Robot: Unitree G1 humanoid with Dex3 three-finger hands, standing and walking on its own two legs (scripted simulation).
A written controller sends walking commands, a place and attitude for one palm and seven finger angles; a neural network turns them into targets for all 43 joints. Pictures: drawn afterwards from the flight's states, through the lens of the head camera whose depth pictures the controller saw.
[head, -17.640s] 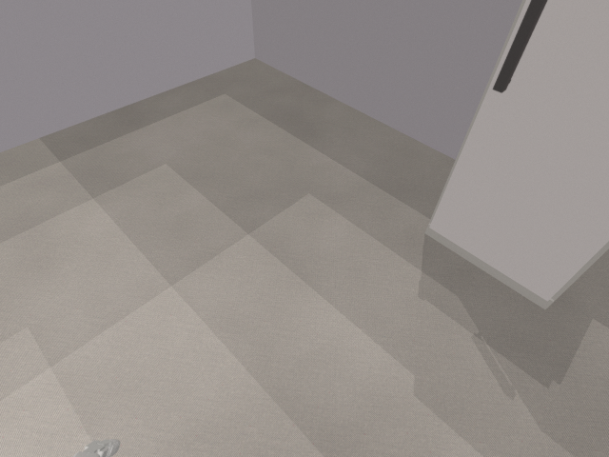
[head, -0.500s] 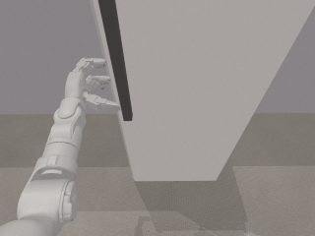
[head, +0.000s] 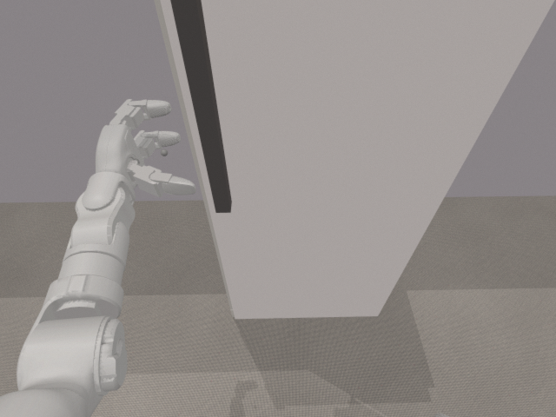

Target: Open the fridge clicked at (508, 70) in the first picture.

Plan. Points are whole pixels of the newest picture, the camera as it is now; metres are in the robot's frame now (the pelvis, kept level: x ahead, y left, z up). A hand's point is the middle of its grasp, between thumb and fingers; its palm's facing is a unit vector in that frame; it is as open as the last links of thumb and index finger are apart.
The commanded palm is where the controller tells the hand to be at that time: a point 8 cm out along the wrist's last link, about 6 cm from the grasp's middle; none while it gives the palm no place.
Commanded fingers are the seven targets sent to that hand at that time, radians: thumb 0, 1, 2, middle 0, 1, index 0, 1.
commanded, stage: move the hooked fingers beside the handle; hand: left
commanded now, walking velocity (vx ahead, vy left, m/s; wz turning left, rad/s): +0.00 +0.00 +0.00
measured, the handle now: (209, 110) +0.51 +0.11 +0.19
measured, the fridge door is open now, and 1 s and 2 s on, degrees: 0 0 0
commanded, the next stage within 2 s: feel for the door with the fingertips in 0.76 s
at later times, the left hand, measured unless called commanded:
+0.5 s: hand (161, 157) +0.42 +0.17 +0.17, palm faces +0.05 -1.00 +0.02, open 14.0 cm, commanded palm +0.40 +0.22 +0.16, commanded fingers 0.00 -0.50 0.30 -0.30 -1.20 -0.30 -1.20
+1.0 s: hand (177, 153) +0.43 +0.15 +0.17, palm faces +0.01 -1.00 +0.01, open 14.0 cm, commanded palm +0.41 +0.20 +0.16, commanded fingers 0.00 -0.50 0.30 -0.30 -1.20 -0.30 -1.20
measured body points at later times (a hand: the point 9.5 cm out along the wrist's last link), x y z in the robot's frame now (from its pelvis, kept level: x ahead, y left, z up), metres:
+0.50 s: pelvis +0.00 +0.00 +0.00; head +0.00 -0.01 +0.45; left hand +0.42 +0.22 +0.17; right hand +0.11 -0.25 -0.11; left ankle +0.04 +0.10 -0.73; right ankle -0.05 -0.10 -0.73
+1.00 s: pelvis -0.01 +0.00 +0.00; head +0.01 -0.01 +0.45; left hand +0.43 +0.20 +0.17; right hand +0.08 -0.26 -0.11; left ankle +0.04 +0.10 -0.73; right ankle -0.05 -0.10 -0.73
